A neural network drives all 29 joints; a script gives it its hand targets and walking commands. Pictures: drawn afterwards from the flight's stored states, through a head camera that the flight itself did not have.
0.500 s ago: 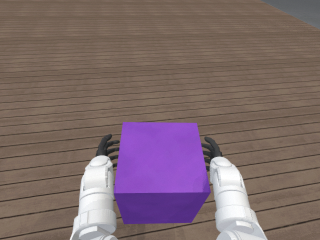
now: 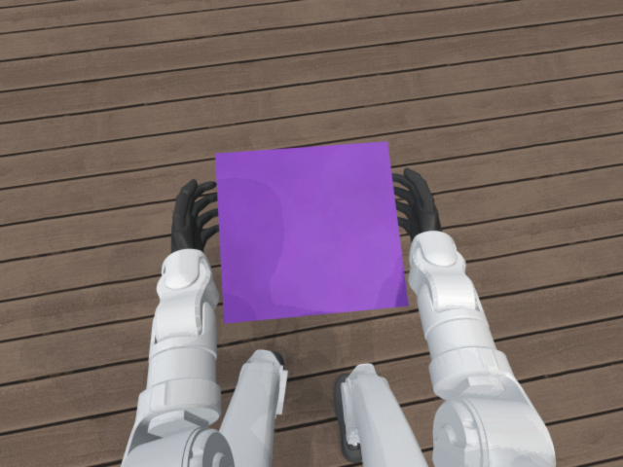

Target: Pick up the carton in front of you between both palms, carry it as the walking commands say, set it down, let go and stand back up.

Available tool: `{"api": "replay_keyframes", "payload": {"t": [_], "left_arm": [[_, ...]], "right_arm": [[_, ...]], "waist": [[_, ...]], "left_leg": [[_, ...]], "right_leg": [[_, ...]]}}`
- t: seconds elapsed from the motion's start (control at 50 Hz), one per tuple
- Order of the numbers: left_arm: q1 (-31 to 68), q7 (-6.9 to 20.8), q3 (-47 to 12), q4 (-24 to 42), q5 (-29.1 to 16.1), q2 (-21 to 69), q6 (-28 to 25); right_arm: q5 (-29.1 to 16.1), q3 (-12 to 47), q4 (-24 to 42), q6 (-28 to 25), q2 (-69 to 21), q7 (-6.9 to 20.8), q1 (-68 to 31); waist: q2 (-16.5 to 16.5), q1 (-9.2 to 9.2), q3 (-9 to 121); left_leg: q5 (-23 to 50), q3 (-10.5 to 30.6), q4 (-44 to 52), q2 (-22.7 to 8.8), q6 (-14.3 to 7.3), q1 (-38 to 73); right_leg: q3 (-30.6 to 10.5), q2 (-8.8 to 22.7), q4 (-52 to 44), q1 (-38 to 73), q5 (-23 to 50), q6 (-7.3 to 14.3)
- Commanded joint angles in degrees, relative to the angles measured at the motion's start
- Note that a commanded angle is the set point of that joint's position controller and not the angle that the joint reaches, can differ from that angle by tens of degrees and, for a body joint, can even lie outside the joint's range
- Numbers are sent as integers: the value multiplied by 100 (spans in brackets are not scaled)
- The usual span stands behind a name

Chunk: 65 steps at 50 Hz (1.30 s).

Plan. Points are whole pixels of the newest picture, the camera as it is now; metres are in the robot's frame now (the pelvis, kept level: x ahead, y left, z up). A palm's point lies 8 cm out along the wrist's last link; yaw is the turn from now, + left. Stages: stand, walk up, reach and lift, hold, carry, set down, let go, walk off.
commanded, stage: set down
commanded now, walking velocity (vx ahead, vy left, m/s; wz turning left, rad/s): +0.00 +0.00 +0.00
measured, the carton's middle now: (307, 242) +0.41 +0.04 -0.16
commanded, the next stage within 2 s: none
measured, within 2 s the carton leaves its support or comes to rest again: rests again in 1.84 s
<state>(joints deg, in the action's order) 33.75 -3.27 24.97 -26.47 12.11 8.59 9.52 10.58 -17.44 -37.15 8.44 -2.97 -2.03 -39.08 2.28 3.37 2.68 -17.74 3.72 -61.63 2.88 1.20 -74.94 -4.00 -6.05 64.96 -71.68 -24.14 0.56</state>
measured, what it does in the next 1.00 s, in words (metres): lowers itself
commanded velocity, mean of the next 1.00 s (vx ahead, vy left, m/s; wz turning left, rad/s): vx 0.00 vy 0.00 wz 0.00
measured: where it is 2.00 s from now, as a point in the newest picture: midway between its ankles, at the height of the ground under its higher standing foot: (307, 421)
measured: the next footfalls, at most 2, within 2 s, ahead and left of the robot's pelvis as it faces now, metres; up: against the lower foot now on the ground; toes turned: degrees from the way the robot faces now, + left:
none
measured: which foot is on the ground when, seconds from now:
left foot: down 0.00-1.00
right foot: down 0.00-1.00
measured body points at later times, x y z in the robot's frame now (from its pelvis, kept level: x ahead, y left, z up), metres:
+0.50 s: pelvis -0.02 +0.00 -0.12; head +0.25 +0.01 +0.24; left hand +0.41 +0.21 -0.22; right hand +0.48 -0.09 -0.23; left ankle +0.09 +0.12 -0.63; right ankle +0.04 -0.11 -0.63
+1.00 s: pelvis -0.05 +0.00 -0.23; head +0.29 +0.01 +0.06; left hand +0.43 +0.23 -0.37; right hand +0.52 -0.06 -0.37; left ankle +0.09 +0.12 -0.63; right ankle +0.04 -0.11 -0.63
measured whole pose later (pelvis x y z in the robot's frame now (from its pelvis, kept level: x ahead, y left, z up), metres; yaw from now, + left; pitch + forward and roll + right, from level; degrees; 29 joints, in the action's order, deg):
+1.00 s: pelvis -0.05 +0.00 -0.23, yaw -1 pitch +45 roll +1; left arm 65.0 -6.6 35.5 -36.6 9.4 1.6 14.6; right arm 7.1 -10.3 -61.7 13.1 11.6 -4.0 -81.3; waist 2.8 8.3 -5.1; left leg -25.7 3.3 -108.0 5.6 4.4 -127.0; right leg -2.4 -10.6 113.0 -124.2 -33.3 -1.3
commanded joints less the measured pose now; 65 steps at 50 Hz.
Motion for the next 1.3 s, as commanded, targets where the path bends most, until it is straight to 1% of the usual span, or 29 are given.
{"api": "replay_keyframes", "payload": {"t": [0.0, 0.04, 0.08, 0.14, 0.22, 0.3, 0.38, 0.52, 0.64, 0.8, 0.88, 0.98, 1.1, 1.14, 1.2, 1.22, 1.28], "left_arm": [[3038, 1119, -3575, -268, -492, 4981, 25], [3088, 1183, -3395, -452, -434, 4985, 167], [3163, 1223, -3184, -647, -366, 4964, 276], [3292, 1225, -2878, -889, -290, 4872, 331], [3523, 1159, -2587, -1075, -259, 4681, 270], [3850, 1063, -2483, -1100, -333, 4534, 179], [4242, 963, -2524, -1000, -489, 4447, 130], [4995, 840, -2544, -782, -727, 4246, 199], [5652, 807, -2327, -770, -756, 4027, 321], [6407, 854, -1900, -912, -698, 3724, 427], [6726, 887, -1747, -949, -732, 3514, 430], [7079, 924, -1664, -953, -866, 3220, 393], [7433, 956, -1673, -936, -1112, 2893, 313], [7644, 978, -1754, -772, -1265, 2877, 284], [7716, 1026, -1797, -673, -1435, 2834, 263], [7635, 1048, -1804, -727, -1460, 2897, 254], [7356, 1126, -1735, -1006, -1402, 2928, 247]], "right_arm": [[-446, 3114, 112, -108, -5297, 1009, -2956], [-358, 2895, -112, 29, -5319, 1051, -2990], [-279, 2675, -326, 123, -5296, 1090, -3084], [-211, 2416, -595, 155, -5190, 1100, -3274], [-177, 2214, -840, 73, -4970, 1029, -3556], [-243, 2213, -917, -24, -4784, 925, -3905], [-394, 2355, -877, -75, -4640, 822, -4317], [-634, 2517, -902, -4, -4408, 714, -5094], [-675, 2348, -1215, 128, -4191, 707, -5688], [-639, 2025, -1760, 239, -3846, 756, -6362], [-695, 2000, -1960, 257, -3654, 762, -6660], [-901, 2155, -2095, 239, -3419, 742, -7026], [-1231, 2496, -2093, 176, -3157, 682, -7455], [-1341, 2636, -1947, 150, -3146, 669, -7624], [-1425, 2860, -1752, 157, -3309, 617, -7712], [-1453, 2922, -1623, 141, -3420, 604, -7723], [-1422, 2888, -1712, 85, -3485, 612, -7434]], "waist": [[47, 143, 5781], [48, 152, 5399], [45, 173, 5135], [54, 223, 4981], [82, 286, 5067], [130, 350, 5407], [180, 403, 5838], [269, 508, 6239], [305, 615, 6156], [336, 748, 5922], [401, 829, 5851], [509, 979, 5821], [666, 1174, 5849], [718, 1240, 6019], [1097, 1312, 6040], [1151, 1277, 5983], [1053, 1253, 5615]], "left_leg": [[2022, -264, -351, 506, 46, 3223], [1618, -302, -448, 512, 55, 2707], [1387, -325, -565, 516, 62, 2277], [1325, -336, -798, 527, 78, 1810], [1386, -345, -1169, 539, 109, 1344], [1421, -385, -1568, 554, 146, 1005], [1421, -449, -1967, 572, 187, 782], [1228, -586, -2593, 568, 243, 430], [973, -687, -3052, 538, 265, 68], [784, -787, -3603, 466, 282, -471], [780, -829, -3883, 422, 293, -740], [881, -883, -4239, 350, 309, -988], [1129, -932, -4666, 259, 313, -1200], [1223, -934, -4758, 244, 330, -1348], [1538, -874, -4880, 246, 285, -1514], [1604, -851, -4917, 262, 250, -1470], [1785, -811, -5039, 273, 242, -1566]], "right_leg": [[-11, -308, -341, 1386, 1848, -201], [9, -320, -246, 994, 1422, -181], [26, -332, -118, 651, 1168, -152], [51, -355, 135, 187, 1062, -132], [88, -391, 538, -297, 1072, -124], [143, -438, 974, -624, 1071, -130], [216, -490, 1410, -870, 1026, -142], [342, -543, 2070, -1297, 726, -145], [418, -551, 2547, -1808, 350, -116], [474, -529, 3137, -2462, 64, -49], [475, -506, 3427, -2634, 52, -33], [456, -463, 3797, -2688, 147, -41], [413, -404, 4246, -2618, 389, -64], [393, -366, 4378, -2471, 489, -41], [380, -353, 4544, -2331, 874, -80], [385, -371, 4548, -2443, 918, -91], [331, -357, 4611, -2685, 1108, -72]]}}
